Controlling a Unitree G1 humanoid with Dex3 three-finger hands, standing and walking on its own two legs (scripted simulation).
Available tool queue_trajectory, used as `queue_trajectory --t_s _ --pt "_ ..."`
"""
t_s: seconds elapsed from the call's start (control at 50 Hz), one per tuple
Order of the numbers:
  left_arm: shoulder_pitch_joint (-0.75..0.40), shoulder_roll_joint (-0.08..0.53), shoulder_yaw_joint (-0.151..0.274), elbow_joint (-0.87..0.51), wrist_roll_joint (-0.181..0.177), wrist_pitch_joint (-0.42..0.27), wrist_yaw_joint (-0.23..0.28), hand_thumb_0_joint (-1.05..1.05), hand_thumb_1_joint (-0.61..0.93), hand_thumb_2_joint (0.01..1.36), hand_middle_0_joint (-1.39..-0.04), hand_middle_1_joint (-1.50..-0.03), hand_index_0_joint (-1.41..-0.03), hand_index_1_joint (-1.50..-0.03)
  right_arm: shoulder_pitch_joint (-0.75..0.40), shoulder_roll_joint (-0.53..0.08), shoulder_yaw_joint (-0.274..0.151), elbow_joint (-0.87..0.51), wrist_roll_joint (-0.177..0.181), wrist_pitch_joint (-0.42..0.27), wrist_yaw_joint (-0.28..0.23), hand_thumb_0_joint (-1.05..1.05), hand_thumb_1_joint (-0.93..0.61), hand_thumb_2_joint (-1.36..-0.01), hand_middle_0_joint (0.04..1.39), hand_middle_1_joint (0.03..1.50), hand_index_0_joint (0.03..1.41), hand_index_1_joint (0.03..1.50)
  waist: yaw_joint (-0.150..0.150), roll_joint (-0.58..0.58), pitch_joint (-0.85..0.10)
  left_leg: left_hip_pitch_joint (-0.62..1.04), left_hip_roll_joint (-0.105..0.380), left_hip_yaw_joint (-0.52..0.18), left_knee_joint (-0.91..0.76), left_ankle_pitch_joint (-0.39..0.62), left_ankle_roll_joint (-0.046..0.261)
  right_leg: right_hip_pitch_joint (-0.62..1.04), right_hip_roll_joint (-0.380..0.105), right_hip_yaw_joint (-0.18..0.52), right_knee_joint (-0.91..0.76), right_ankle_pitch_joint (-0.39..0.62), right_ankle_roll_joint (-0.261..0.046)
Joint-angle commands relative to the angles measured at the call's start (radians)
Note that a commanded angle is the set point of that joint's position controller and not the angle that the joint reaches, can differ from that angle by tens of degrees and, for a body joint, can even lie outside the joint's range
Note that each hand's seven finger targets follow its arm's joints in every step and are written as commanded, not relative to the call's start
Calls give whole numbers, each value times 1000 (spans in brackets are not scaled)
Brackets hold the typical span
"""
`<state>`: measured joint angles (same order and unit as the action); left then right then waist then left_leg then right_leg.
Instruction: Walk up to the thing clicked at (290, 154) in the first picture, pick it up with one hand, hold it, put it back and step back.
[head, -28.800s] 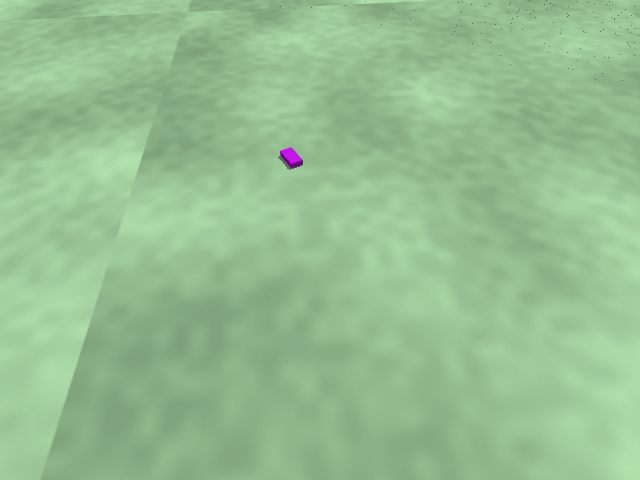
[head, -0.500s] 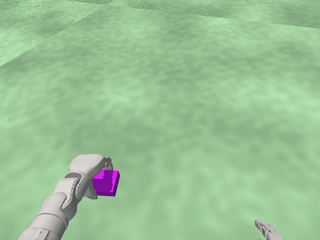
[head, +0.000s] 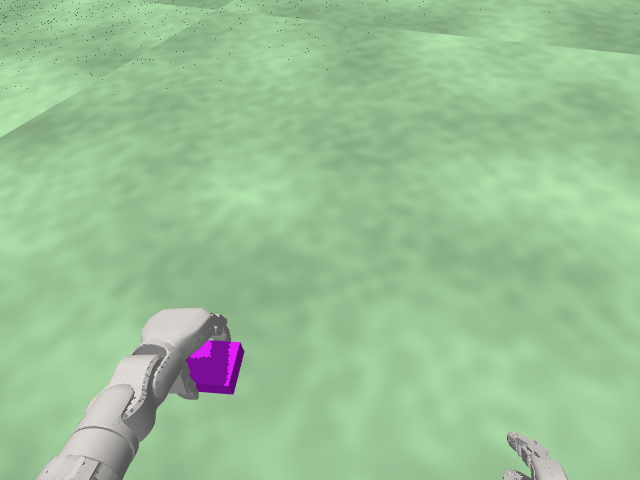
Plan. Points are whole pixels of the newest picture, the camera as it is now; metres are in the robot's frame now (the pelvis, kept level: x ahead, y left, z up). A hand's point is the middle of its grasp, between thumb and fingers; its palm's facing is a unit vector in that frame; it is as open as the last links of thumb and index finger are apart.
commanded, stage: hold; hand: left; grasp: from above
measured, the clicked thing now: (194, 364) +0.30 +0.22 -0.07
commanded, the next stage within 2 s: crouch in 0.28 s
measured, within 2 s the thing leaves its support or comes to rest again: neither
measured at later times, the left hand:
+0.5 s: hand (185, 355) +0.30 +0.23 -0.04, palm faces -0.46 -0.04 -0.89, open 9.3 cm
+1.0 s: hand (206, 385) +0.33 +0.25 -0.22, palm faces -0.42 +0.05 -0.91, open 9.4 cm
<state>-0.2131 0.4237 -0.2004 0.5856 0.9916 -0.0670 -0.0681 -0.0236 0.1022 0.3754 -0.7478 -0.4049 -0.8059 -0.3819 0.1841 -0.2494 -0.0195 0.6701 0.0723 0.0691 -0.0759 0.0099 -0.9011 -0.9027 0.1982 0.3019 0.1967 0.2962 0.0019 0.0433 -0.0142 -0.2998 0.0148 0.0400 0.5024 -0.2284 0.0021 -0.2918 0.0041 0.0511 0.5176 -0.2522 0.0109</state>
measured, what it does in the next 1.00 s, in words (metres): lowers itself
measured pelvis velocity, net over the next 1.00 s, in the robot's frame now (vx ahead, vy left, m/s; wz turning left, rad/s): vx -0.03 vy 0.01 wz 0.02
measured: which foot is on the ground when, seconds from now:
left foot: down 0.00-1.00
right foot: down 0.00-1.00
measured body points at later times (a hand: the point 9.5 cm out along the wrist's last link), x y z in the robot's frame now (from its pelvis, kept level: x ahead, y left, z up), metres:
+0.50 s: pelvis +0.01 +0.00 +0.00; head +0.02 -0.01 +0.45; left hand +0.32 +0.23 +0.01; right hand +0.15 -0.25 -0.11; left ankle +0.02 +0.12 -0.74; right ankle +0.01 -0.13 -0.74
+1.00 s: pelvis -0.03 +0.01 -0.12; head +0.08 +0.02 +0.32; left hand +0.34 +0.25 -0.17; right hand +0.05 -0.28 -0.23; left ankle +0.02 +0.12 -0.74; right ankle +0.01 -0.13 -0.74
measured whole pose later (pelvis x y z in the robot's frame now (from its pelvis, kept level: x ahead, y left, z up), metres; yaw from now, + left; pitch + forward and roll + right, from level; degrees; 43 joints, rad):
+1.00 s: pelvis -0.03 +0.01 -0.12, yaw +1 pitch +23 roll -2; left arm -0.53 0.45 -0.11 1.09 1.20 -0.16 0.31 -0.03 0.09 0.40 -0.73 -0.45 -0.78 -0.44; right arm 0.24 -0.28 -0.08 0.70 -0.01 0.06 -0.01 0.01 -0.90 -0.90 0.20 0.30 0.20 0.30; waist -0.08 0.02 -0.17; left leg -1.18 0.02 -0.01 1.27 -0.49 0.01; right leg -1.13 0.02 0.01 1.25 -0.51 0.02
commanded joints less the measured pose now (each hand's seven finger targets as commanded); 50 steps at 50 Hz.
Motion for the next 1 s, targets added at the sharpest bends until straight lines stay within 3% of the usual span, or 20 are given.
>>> queue_trajectory --t_s 0.0,0.12,0.3,0.34,0.36,0.38,0.44,0.48,0.54,0.62,0.72,0.8,0.9,0.94,0.98 --pt "-324 207 117 -209 -5 -7 57 0 730 677 -1088 -531 -1096 -524 -85 -126 -41 -139 1 -41 -9 0 -903 -901 199 300 199 300 3 -22 -231 144 -32 -7 -54 137 17 25 29 -22 -92 121 -20" --pt "-362 232 128 -220 1 -8 69 0 739 666 -1095 -521 -1104 -513 -79 -131 -44 -130 2 -35 -12 0 -903 -901 200 300 200 300 2 -5 -264 168 -34 -4 -50 175 18 43 26 -18 -91 164 -18" --pt "-339 208 111 -170 2 0 67 0 722 694 -1094 -517 -1095 -518 -65 -133 -55 -121 4 -26 -8 0 -902 -901 200 300 200 300 1 -17 -270 180 -29 -7 -49 252 18 60 30 -30 -83 238 -20" --pt "-326 213 116 -163 3 -1 64 0 729 674 -1087 -523 -1094 -518 -63 -133 -55 -124 5 -23 -8 0 -901 -900 200 300 200 300 4 -20 -262 172 -31 -5 -50 244 18 62 29 -30 -87 234 -20" --pt "-326 208 108 -149 5 0 64 0 792 594 -1072 -603 -1130 -564 -60 -133 -53 -125 6 -22 -8 0 -926 -913 200 301 201 301 3 -26 -249 164 -30 -7 -53 237 17 55 30 -31 -87 226 -21" --pt "-336 221 118 -171 4 -3 63 0 712 583 -992 -579 -1050 -539 -63 -135 -54 -131 7 -21 -8 0 -880 -895 201 301 201 301 7 1 -247 169 -32 -4 -59 225 15 52 28 -28 -92 213 -24" --pt "-312 191 99 -141 7 -10 65 0 654 604 -990 -563 -1016 -539 -61 -135 -54 -131 5 -19 -6 0 -886 -897 200 300 201 300 -10 -34 -225 159 -29 -9 -59 202 17 31 29 -29 -91 189 -24" --pt "-289 192 111 -110 13 -20 76 0 647 614 -997 -547 -1016 -530 -54 -133 -53 -131 4 -15 -5 0 -886 -898 200 300 201 300 -6 -41 -216 145 -32 -8 -46 207 18 24 26 -29 -84 196 -22" --pt "-305 190 121 -55 33 -44 122 0 670 655 -1014 -581 -1032 -564 -46 -135 -54 -124 -6 -7 -1 0 -888 -898 200 300 201 300 -20 -49 -197 102 -31 -13 -12 188 14 -27 25 -32 -53 172 -25" --pt "-369 180 125 33 86 -72 213 0 672 661 -1013 -589 -1033 -570 -10 -140 -61 -97 -28 1 14 0 -888 -897 200 300 200 300 -37 -35 -236 -1 -33 -13 108 156 8 -147 25 -35 51 147 -27" --pt "-489 180 115 143 155 -79 314 0 692 689 -1047 -594 -1061 -583 65 -158 -90 -68 -53 0 35 0 -894 -898 199 300 200 300 -68 -12 -376 -146 -27 -25 329 161 8 -348 30 -43 248 139 -30" --pt "-533 188 132 287 184 -77 382 0 699 683 -1057 -601 -1072 -589 87 -163 -99 -68 -67 -5 48 0 -900 -900 199 300 200 300 -72 -24 -401 -366 -33 -22 475 49 14 -497 30 -46 378 50 -31" --pt "-618 214 149 350 202 -89 428 0 689 674 -1035 -607 -1055 -589 111 -180 -111 -57 -81 -31 54 0 -897 -898 199 300 200 300 -82 24 -510 -548 -29 -41 633 -59 18 -704 37 -64 562 -53 -43" --pt "-677 263 178 346 206 -93 445 0 696 693 -1045 -603 -1061 -589 112 -184 -112 -50 -88 -42 52 0 -895 -898 199 300 200 300 -83 52 -570 -631 -32 -43 703 -109 19 -771 35 -66 630 -90 -45" --pt "-696 250 170 346 209 -94 452 0 701 702 -1041 -622 -1060 -605 122 -188 -115 -45 -94 -54 51 0 -895 -897 199 299 200 299 -91 58 -616 -679 -24 -59 759 -134 19 -858 34 -73 699 -117 -48"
